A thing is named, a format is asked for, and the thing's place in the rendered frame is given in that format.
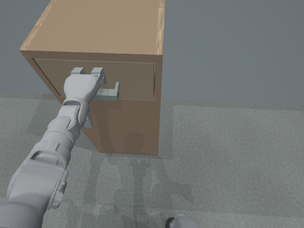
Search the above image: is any drawer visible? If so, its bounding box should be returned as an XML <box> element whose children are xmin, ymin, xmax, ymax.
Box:
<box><xmin>34</xmin><ymin>58</ymin><xmax>155</xmax><ymax>100</ymax></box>

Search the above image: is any right robot thigh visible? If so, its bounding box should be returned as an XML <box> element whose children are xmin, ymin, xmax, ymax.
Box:
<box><xmin>170</xmin><ymin>218</ymin><xmax>199</xmax><ymax>228</ymax></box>

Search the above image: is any left robot forearm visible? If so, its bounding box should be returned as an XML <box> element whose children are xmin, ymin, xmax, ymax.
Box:
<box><xmin>7</xmin><ymin>97</ymin><xmax>89</xmax><ymax>200</ymax></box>

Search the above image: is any left robot hand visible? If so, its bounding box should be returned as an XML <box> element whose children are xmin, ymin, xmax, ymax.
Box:
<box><xmin>64</xmin><ymin>67</ymin><xmax>106</xmax><ymax>129</ymax></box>

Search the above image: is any handle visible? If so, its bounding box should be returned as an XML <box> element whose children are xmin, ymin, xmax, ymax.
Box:
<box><xmin>92</xmin><ymin>82</ymin><xmax>120</xmax><ymax>101</ymax></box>

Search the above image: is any right robot shin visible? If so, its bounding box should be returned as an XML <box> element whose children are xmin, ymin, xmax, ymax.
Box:
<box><xmin>173</xmin><ymin>215</ymin><xmax>186</xmax><ymax>221</ymax></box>

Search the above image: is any cabinet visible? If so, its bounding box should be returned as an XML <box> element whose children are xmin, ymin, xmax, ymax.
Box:
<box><xmin>19</xmin><ymin>0</ymin><xmax>165</xmax><ymax>156</ymax></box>

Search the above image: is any robot left upper arm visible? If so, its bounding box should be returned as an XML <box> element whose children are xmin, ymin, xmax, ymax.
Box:
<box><xmin>0</xmin><ymin>159</ymin><xmax>69</xmax><ymax>228</ymax></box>

